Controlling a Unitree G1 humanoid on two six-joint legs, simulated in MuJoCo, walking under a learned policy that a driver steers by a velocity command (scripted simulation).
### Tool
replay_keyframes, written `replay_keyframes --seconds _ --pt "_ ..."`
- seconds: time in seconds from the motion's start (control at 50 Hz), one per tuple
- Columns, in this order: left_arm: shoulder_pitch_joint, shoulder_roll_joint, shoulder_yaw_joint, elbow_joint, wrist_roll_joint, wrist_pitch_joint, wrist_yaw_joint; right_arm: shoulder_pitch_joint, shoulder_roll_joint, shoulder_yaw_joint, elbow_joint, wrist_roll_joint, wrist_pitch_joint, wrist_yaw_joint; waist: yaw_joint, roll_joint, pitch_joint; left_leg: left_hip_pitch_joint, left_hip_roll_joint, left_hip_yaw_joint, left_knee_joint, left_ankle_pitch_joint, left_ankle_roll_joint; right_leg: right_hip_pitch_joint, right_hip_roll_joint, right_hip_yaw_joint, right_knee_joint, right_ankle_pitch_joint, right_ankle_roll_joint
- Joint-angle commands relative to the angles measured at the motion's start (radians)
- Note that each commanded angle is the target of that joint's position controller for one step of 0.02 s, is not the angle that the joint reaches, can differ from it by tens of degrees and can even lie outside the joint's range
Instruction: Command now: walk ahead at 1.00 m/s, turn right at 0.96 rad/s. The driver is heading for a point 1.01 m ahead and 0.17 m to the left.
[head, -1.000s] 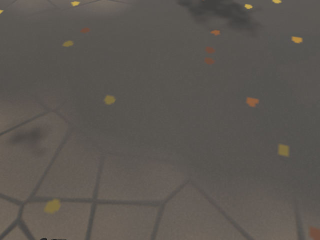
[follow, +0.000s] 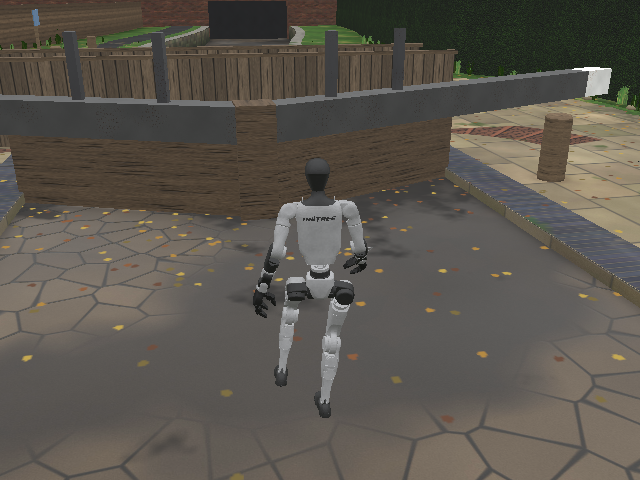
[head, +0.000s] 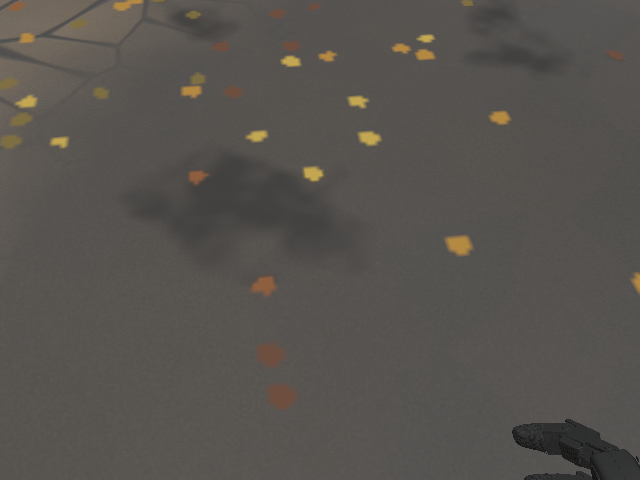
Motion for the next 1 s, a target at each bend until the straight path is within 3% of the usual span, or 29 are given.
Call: replay_keyframes --seconds 0.02,0.08,0.14,0.16,0.18,0.2,0.22,0.24,0.26,0.28,0.3,0.32,0.36,0.44,0.48,0.54,0.58,0.6,0.62,0.64,0.66,0.68,0.7,0.74,0.8,0.88,0.94,0.98,1.0 --pt "-0.084 0.166 0.047 -0.1 -0.006 -0.038 -0.004 -0.089 -0.089 -0.019 -0.082 0.021 0.003 0.011 -0.026 0.023 0.053 0.195 -0.055 0.096 -0.262 0.263 -0.004 -0.255 -0.204 0.27 -0.235 0.274 -0.102" --pt "-0.021 0.154 0.044 -0.068 -0.019 -0.046 -0.005 -0.109 -0.097 -0.021 -0.079 0.03 -0.007 0.016 0.023 -0.012 0.007 0.261 -0.087 0.123 -0.432 0.428 0.045 -0.092 -0.25 0.247 -0.227 0.464 -0.059" --pt "0.003 0.187 0.044 -0.04 -0.001 -0.056 0.007 -0.05 -0.155 -0.05 -0.05 0.026 -0.013 0.004 0.004 -0.043 -0.049 0.32 -0.149 0.158 -0.516 0.318 0.113 0.153 -0.307 0.202 -0.109 0.845 -0.004" --pt "-0.005 0.216 0.049 -0.035 0.016 -0.053 0.011 0.063 -0.194 -0.071 -0.018 0.033 -0.013 -0.005 -0.057 -0.069 -0.113 0.392 -0.184 0.167 -0.501 0.206 0.136 0.222 -0.323 0.18 0.032 1.03 0.015" --pt "-0.045 0.226 0.051 -0.037 0.036 -0.044 0.015 0.25 -0.225 -0.092 0.036 0.044 -0.011 -0.018 -0.164 -0.082 -0.19 0.538 -0.2 0.185 -0.514 0.123 0.156 0.215 -0.313 0.134 0.249 1.104 0.032" --pt "-0.102 0.191 0.042 -0.049 0.051 -0.041 0.019 0.472 -0.265 -0.112 0.095 0.041 -0.007 -0.034 -0.28 -0.068 -0.26 0.778 -0.129 0.119 -0.459 0.012 0.186 0.039 -0.28 0.093 0.553 0.958 0.046" --pt "-0.011 0.044 0.005 -0.099 0.012 -0.047 0.011 0.54 -0.367 -0.14 0.113 0.005 -0.011 -0.034 -0.206 0.237 -0.364 1.041 0.126 -0.394 -0.517 -0.261 0.328 -0.319 -0.12 0.016 1.01 0.266 0.108" --pt "0.013 0.044 -0.015 -0.106 0.021 -0.066 -0.002 0.48 -0.324 -0.138 0.13 0.029 0.0 -0.006 -0.154 0.33 -0.351 1.072 0.175 -0.86 -0.765 -0.358 0.39 -0.555 -0.063 0.033 1.066 -0.17 0.106" --pt "-0.093 0.075 -0.018 -0.121 0.032 -0.066 0.005 0.341 -0.255 -0.131 0.104 0.036 -0.001 0.006 -0.12 0.169 -0.17 0.94 0.154 -0.742 -0.782 -0.401 0.394 -0.653 -0.177 0.04 1.059 -0.067 0.095" --pt "-0.193 0.099 -0.022 -0.138 0.047 -0.07 0.001 0.318 -0.205 -0.124 0.108 0.046 -0.004 0.013 -0.126 0.023 -0.112 0.809 0.117 -0.609 -0.777 -0.299 0.376 -0.62 -0.219 0.034 0.987 -0.008 0.103" --pt "-0.259 0.099 -0.025 -0.164 0.057 -0.07 -0.004 0.339 -0.181 -0.116 0.132 0.043 -0.005 0.015 -0.117 -0.022 -0.059 0.703 0.068 -0.511 -0.786 -0.204 0.35 -0.591 -0.244 0.024 0.908 -0.005 0.113" --pt "-0.28 0.081 -0.033 -0.193 0.072 -0.061 -0.009 0.364 -0.154 -0.104 0.163 0.045 -0.008 0.011 -0.084 -0.012 -0.02 0.616 0.022 -0.453 -0.801 -0.145 0.338 -0.567 -0.26 0.02 0.844 -0.019 0.133" --pt "-0.288 0.051 -0.053 -0.22 0.081 -0.042 -0.018 0.396 -0.169 -0.107 0.197 0.054 -0.019 0.005 -0.052 0.046 0.014 0.543 -0.022 -0.396 -0.836 -0.083 0.348 -0.564 -0.287 0.0 0.729 -0.065 0.169" --pt "-0.497 0.03 -0.088 -0.312 0.048 -0.043 -0.038 0.385 -0.202 -0.127 0.187 0.059 -0.025 0.003 -0.08 0.052 0.076 0.338 -0.094 -0.282 -0.935 0.065 0.33 -0.423 -0.283 -0.078 0.356 0.165 0.223" --pt "-0.538 0.017 -0.095 -0.324 0.032 -0.045 -0.041 0.401 -0.224 -0.138 0.191 0.073 -0.029 0.011 -0.107 0.057 0.05 0.306 -0.097 -0.266 -0.948 0.218 0.296 -0.268 -0.253 -0.101 0.247 0.324 0.222" --pt "-0.551 0.049 -0.083 -0.33 0.03 -0.048 -0.021 0.451 -0.234 -0.145 0.208 0.079 -0.025 0.009 -0.126 0.052 0.009 0.471 -0.078 -0.278 -0.841 0.434 0.257 -0.225 -0.233 -0.089 0.148 0.329 0.205" --pt "-0.431 0.094 -0.058 -0.296 0.033 -0.055 0.0 0.465 -0.261 -0.151 0.218 0.072 -0.019 0.002 -0.073 0.041 -0.099 0.551 -0.093 -0.257 -0.608 0.707 0.219 -0.061 -0.185 -0.101 0.104 0.18 0.179" --pt "-0.283 0.121 -0.041 -0.26 0.035 -0.061 0.014 0.435 -0.282 -0.156 0.212 0.072 -0.021 0.005 0.011 0.029 -0.186 0.488 -0.132 -0.231 -0.397 0.705 0.197 0.134 -0.216 -0.08 0.102 0.145 0.161" --pt "-0.087 0.187 -0.012 -0.236 0.05 -0.065 0.037 0.406 -0.238 -0.145 0.188 0.074 -0.032 0.008 0.1 -0.017 -0.306 0.344 -0.17 -0.189 -0.12 0.496 0.187 0.367 -0.387 0.081 0.099 -0.098 0.126" --pt "0.007 0.248 0.01 -0.221 0.085 -0.058 0.05 0.453 -0.079 -0.108 0.153 0.098 -0.036 -0.002 0.076 -0.222 -0.436 0.071 -0.256 -0.078 0.184 -0.229 0.176 0.608 -0.691 0.503 0.015 -0.41 0.058" --pt "-0.036 0.259 0.023 -0.21 0.06 -0.045 0.044 0.455 -0.133 -0.1 0.119 0.092 -0.019 -0.006 0.039 -0.306 -0.46 -0.061 -0.21 -0.017 0.344 -0.204 0.184 0.564 -0.739 0.789 -0.101 -0.541 -0.01" --pt "-0.121 0.142 0.005 -0.221 0.053 -0.043 0.04 0.346 -0.173 -0.109 0.134 0.068 -0.004 -0.008 0.04 -0.153 -0.275 -0.126 -0.142 0.005 0.349 -0.099 0.186 0.424 -0.665 0.617 -0.114 -0.508 0.009" --pt "-0.148 0.081 -0.009 -0.206 0.048 -0.047 0.033 0.277 -0.168 -0.108 0.128 0.052 0.004 0.004 0.035 -0.065 -0.159 -0.12 -0.114 0.015 0.305 -0.051 0.178 0.3 -0.617 0.438 -0.116 -0.303 0.025" --pt "-0.13 0.052 -0.017 -0.157 0.048 -0.057 0.032 0.221 -0.126 -0.105 0.11 0.033 0.028 0.031 -0.007 -0.059 -0.055 -0.089 -0.073 0.019 0.265 -0.048 0.161 0.151 -0.547 0.218 -0.156 -0.036 0.059" --pt "-0.096 0.022 -0.02 -0.095 0.015 -0.082 0.014 0.124 -0.078 -0.086 0.034 0.029 0.062 0.053 -0.048 -0.099 -0.007 -0.151 -0.029 0.036 0.235 -0.036 0.152 0.105 -0.546 0.045 -0.197 0.202 0.08" --pt "-0.205 0.044 -0.019 -0.085 0.012 -0.099 0.014 0.005 -0.078 -0.06 -0.046 0.022 0.052 0.083 -0.114 -0.056 0.08 0.017 -0.06 0.11 -0.107 0.208 0.147 -0.081 -0.44 -0.244 -0.265 0.5 0.127" --pt "-0.148 0.135 -0.001 -0.06 -0.001 -0.106 0.014 0.062 -0.088 -0.058 -0.001 0.014 0.029 0.094 -0.13 -0.045 0.031 0.357 -0.205 0.238 -0.343 0.341 0.163 -0.105 -0.412 -0.303 -0.16 0.879 0.131" --pt "-0.141 0.199 0.011 -0.063 -0.012 -0.086 0.021 0.288 -0.146 -0.082 0.082 -0.003 0.021 0.075 -0.227 -0.071 -0.108 0.62 -0.26 0.198 -0.4 0.321 0.211 -0.068 -0.433 -0.295 0.165 1.038 0.135" --pt "-0.142 0.191 0.007 -0.066 -0.019 -0.077 0.026 0.418 -0.177 -0.097 0.133 -0.016 0.016 0.058 -0.288 -0.058 -0.168 0.777 -0.234 0.14 -0.476 0.418 0.238 -0.116 -0.408 -0.303 0.403 0.892 0.154"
